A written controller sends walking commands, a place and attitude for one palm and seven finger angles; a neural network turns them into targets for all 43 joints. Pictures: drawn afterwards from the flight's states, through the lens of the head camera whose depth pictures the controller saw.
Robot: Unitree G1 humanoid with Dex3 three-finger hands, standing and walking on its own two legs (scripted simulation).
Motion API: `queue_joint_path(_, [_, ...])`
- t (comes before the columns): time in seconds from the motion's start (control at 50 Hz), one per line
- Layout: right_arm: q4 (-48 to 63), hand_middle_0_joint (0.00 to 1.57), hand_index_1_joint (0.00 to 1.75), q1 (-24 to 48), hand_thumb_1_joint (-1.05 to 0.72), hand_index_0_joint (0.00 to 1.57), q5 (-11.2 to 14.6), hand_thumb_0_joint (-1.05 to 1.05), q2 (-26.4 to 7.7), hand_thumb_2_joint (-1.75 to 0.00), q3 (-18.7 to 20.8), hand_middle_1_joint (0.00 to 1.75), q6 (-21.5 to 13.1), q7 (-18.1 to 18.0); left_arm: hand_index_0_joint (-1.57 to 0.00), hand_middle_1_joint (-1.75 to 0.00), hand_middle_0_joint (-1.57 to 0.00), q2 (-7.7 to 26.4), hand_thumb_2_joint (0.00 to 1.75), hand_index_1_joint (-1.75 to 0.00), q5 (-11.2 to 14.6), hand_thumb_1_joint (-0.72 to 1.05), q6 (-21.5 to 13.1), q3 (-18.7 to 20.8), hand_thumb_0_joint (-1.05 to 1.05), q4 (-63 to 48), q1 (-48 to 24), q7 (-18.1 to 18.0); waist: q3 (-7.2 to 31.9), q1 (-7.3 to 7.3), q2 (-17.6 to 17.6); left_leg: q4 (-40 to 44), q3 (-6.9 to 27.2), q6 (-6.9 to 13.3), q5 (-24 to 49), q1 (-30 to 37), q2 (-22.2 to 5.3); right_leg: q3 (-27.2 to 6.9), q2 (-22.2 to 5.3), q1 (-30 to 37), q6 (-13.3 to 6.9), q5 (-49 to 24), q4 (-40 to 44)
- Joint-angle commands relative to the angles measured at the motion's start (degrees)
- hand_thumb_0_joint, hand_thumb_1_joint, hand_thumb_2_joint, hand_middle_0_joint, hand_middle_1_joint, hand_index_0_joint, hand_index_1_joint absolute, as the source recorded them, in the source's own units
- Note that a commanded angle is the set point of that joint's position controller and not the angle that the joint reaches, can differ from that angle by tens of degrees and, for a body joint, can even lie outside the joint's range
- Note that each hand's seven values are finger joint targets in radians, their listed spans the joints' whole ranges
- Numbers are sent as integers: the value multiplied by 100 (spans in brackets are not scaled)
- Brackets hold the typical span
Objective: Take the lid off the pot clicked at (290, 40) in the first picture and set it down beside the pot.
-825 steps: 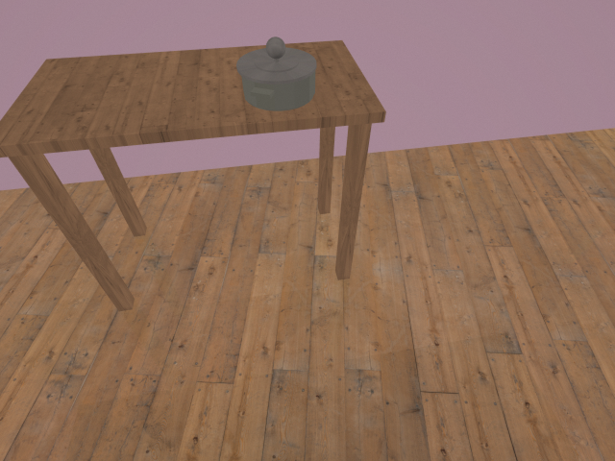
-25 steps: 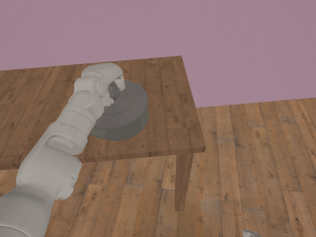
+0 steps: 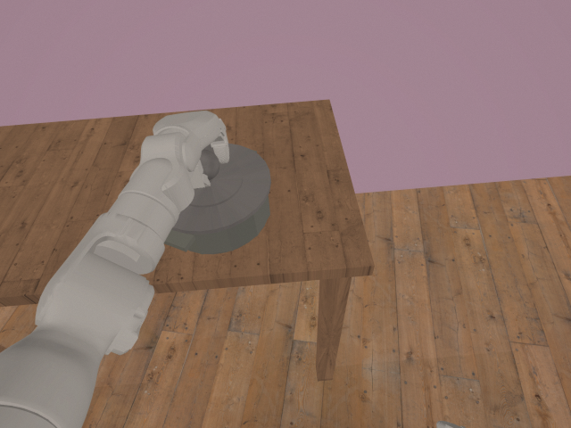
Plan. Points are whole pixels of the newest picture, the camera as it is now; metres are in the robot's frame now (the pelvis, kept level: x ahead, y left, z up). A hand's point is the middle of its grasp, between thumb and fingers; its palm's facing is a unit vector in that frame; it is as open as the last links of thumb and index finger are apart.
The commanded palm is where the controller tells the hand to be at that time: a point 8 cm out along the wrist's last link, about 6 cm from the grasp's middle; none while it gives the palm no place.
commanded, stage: close the fingers and squeeze the knob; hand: left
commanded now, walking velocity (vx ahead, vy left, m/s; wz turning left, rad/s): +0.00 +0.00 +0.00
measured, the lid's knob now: (203, 165) +0.49 +0.13 +0.11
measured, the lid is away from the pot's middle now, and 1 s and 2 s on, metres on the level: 0.01 0.01 0.02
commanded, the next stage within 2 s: lift the lid straight up in 0.32 s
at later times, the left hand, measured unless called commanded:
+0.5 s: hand (198, 167) +0.46 +0.13 +0.13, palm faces -0.32 -0.07 -0.94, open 7.9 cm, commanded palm +0.45 +0.13 +0.20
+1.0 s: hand (194, 145) +0.47 +0.12 +0.17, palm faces -0.28 -0.07 -0.96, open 7.9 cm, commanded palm +0.45 +0.13 +0.24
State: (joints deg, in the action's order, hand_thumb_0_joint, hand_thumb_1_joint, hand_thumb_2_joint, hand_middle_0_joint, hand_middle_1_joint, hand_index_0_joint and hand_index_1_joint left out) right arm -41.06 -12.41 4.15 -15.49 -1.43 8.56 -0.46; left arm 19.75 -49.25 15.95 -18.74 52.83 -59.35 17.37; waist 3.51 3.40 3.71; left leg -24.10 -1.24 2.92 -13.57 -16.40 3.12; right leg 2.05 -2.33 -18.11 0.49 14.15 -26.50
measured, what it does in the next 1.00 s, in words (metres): stands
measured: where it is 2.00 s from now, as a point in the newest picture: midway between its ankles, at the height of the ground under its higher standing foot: outside the picture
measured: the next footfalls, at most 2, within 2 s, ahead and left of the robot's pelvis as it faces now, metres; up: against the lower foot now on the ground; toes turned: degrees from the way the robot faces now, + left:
none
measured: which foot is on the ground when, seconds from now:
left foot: down 0.00-1.00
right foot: down 0.00-1.00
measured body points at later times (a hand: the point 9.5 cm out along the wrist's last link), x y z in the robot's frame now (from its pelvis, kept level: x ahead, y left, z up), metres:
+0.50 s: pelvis +0.00 +0.00 +0.00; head +0.03 -0.03 +0.45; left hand +0.47 +0.13 +0.18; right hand +0.10 -0.26 -0.14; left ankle -0.02 +0.09 -0.74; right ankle -0.01 -0.12 -0.74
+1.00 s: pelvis +0.00 +0.00 +0.00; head +0.03 -0.03 +0.45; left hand +0.48 +0.13 +0.22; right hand +0.11 -0.25 -0.14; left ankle -0.02 +0.09 -0.74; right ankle -0.01 -0.12 -0.74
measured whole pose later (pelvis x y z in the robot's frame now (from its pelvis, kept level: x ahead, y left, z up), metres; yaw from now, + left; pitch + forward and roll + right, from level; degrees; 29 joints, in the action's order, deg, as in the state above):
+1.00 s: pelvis +0.00 +0.00 +0.00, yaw +0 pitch +5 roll +1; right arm -40.8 -11.5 4.0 -16.0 -1.4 7.1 -0.3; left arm 21.1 -49.1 18.3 -18.2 48.6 -61.3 20.9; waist 3.1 3.2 4.5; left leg -22.8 -0.9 2.9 -13.3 -14.6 3.2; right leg 2.3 -2.4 -16.3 0.5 14.1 -25.3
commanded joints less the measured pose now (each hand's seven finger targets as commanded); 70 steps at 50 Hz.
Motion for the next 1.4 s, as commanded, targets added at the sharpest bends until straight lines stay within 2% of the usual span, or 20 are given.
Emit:
queue_joint_path(0.0, [720, 20, 30, 196, -90, 20, -40, 0, -686, -90, 210, 30, -216, -23, -75, -99, -77, 1287, 93, -100, -191, 43, -104, 629, 0, -974, -2813, -219, 2197, 21, -562, 22, 274, 85, 2067, 989, -68, 5, 226, 850, -289, -2145, 82])
queue_joint_path(0.04, [733, 20, 30, 206, -90, 20, -22, 0, -686, -90, 210, 30, -201, -27, -76, -100, -78, 1368, 94, -101, -169, 44, -115, 651, 0, -1159, -2946, -213, 2212, 29, -659, 61, 226, 109, 1961, 927, -56, -16, 222, 975, -272, -2235, 107])
queue_joint_path(0.08, [752, 20, 30, 228, -90, 20, -5, 0, -696, -90, 219, 30, -177, -43, -77, -100, -79, 1030, 95, -101, -83, 46, -101, 422, 0, -967, -2835, -177, 1983, 104, -669, 50, 205, 122, 1891, 804, -54, 12, 214, 849, -276, -2194, 158])
queue_joint_path(0.14, [723, 20, 30, 218, -90, 20, 1, 0, -694, -90, 219, 30, -188, -38, -79, -101, -80, 1444, 96, -102, -178, 49, -91, 684, 0, -1131, -3022, -224, 2092, 42, -620, 72, 227, 117, 1854, 901, -61, -9, 226, 907, -276, -2157, 119])
queue_joint_path(0.26, [757, 20, 30, 273, -90, 20, 11, 0, -669, -90, 218, 30, -174, -36, -82, -103, -84, 1100, 99, -103, -178, 54, -61, 387, 0, -1093, -2943, -181, 1991, 100, -563, 52, 191, 121, 1864, 921, -50, -8, 230, 811, -267, -2170, 148])
queue_joint_path(0.32, [769, 20, 30, 293, -90, 20, 3, 0, -691, -90, 211, 30, -183, -28, -84, -104, -85, 1403, 100, -104, -195, 57, -91, 619, 0, -1285, -2960, -202, 2194, 35, -498, 45, 230, 111, 1989, 966, -60, -23, 223, 956, -279, -2251, 101])
queue_joint_path(0.38, [779, 20, 30, 268, -90, 20, 7, 0, -693, -90, 218, 30, -161, -45, -84, -104, -85, 1114, 101, -104, -98, 58, -65, 471, 0, -1065, -2770, -173, 2041, 84, -558, 37, 217, 122, 1995, 886, -64, 11, 220, 857, -280, -2218, 150])
queue_joint_path(0.44, [733, 20, 30, 275, -90, 20, 14, 0, -695, -90, 209, 30, -178, -63, -84, -104, -86, 1526, 101, -104, -173, 58, -49, 715, 0, -1159, -3097, -219, 2101, 54, -640, 72, 223, 132, 1821, 906, -57, -22, 234, 944, -275, -2177, 135])
queue_joint_path(0.48, [781, 20, 30, 302, -90, 20, 5, 0, -678, -90, 209, 30, -202, -77, -85, -104, -86, 1263, 101, -104, -90, 59, -72, 523, 0, -1392, -3309, -197, 2233, 97, -451, 47, 228, 143, 1928, 1000, -39, -21, 211, 928, -282, -2255, 151])
queue_joint_path(0.54, [705, 20, 30, 263, -90, 20, 4, 0, -681, -90, 198, 30, -243, -114, -85, -104, -86, 1664, 102, -105, -199, 59, -72, 739, 0, -1412, -3594, -213, 2331, 98, -582, 87, 240, 135, 1824, 1050, -46, -51, 219, 1016, -263, -2246, 147])
queue_joint_path(0.68, [717, 20, 30, 257, -90, 20, -11, 0, -694, -90, 225, 30, -326, -72, -85, -104, -86, 1296, 102, -105, -79, 59, -40, 551, 0, -1404, -3461, -142, 2328, 94, -431, 37, 311, 107, 2359, 1217, -73, -7, 215, 876, -280, -2389, 145])
queue_joint_path(0.78, [757, 20, 30, 327, -90, 20, -26, 0, -719, -90, 222, 30, -351, -50, -85, -104, -86, 1598, 102, -105, -105, 59, 39, 791, 0, -1544, -3435, -79, 2429, 9, -571, 37, 324, 122, 2458, 1194, -60, -26, 203, 1098, -281, -2545, 128])
queue_joint_path(0.88, [775, 20, 30, 373, -90, 20, -13, 0, -690, -90, 222, 30, -345, 4, -85, -104, -86, 1154, 102, -105, -129, 59, 168, 401, 0, -1563, -3502, 49, 2246, 63, -500, 28, 343, 100, 2557, 1252, -64, 13, 218, 905, -282, -2457, 158])
queue_joint_path(0.94, [723, 20, 30, 336, -90, 20, -28, 0, -700, -90, 206, 30, -371, -10, -85, -104, -86, 1584, 102, -105, -162, 59, 225, 720, 0, -1645, -3778, 90, 2345, 22, -629, 72, 352, 105, 2426, 1301, -41, -1, 225, 1024, -270, -2484, 146])
queue_joint_path(1.02, [711, 20, 30, 373, -90, 20, -21, 0, -682, -90, 178, 30, -385, -49, -85, -104, -86, 1453, 102, -105, -227, 59, 247, 527, 0, -1475, -3937, 178, 2238, 69, -649, 90, 335, 105, 2246, 1240, -19, -6, 222, 965, -271, -2398, 173])
queue_joint_path(1.1, [708, 20, 30, 362, -90, 20, -34, 0, -701, -90, 152, 30, -400, -88, -85, -104, -86, 1830, 102, -105, -295, 59, 244, 809, 0, -1251, -3994, 217, 2252, 19, -647, 129, 318, 107, 2030, 1103, 3, -39, 193, 1095, -285, -2355, 170])
queue_joint_path(1.18, [782, 20, 30, 373, -90, 20, -16, 0, -682, -90, 183, 30, -444, -76, -85, -104, -86, 1141, 102, -105, -157, 59, 227, 260, 0, -1400, -4212, 358, 2260, 135, -399, 86, 369, 96, 2253, 1320, -15, 12, 192, 811, -293, -2261, 211])
queue_joint_path(1.26, [680, 20, 30, 260, -90, 20, -36, 0, -691, -90, 173, 30, -488, -105, -85, -104, -86, 1354, 102, -105, -216, 59, 257, 388, 0, -1130, -4462, 449, 2166, 173, -591, 114, 362, 102, 1953, 1309, 17, 0, 223, 755, -280, -2154, 242])
queue_joint_path(1.34, [708, 20, 30, 220, -90, 20, -61, 0, -696, -90, 184, 30, -600, -114, -85, -104, -86, 1742, 102, -105, -258, 59, 121, 678, 0, -1520, -4779, 431, 2587, 88, -458, 82, 456, 77, 2362, 1565, -21, -20, 216, 919, -293, -2328, 180])
queue_joint_path(1.38, [720, 20, 30, 212, -90, 20, -63, 0, -724, -90, 192, 30, -584, -96, -85, -104, -86, 1612, 102, -105, -199, 59, 128, 625, 0, -1389, -4557, 438, 2530, 77, -480, 65, 458, 71, 2587, 1463, -23, 3, 205, 973, -304, -2455, 199])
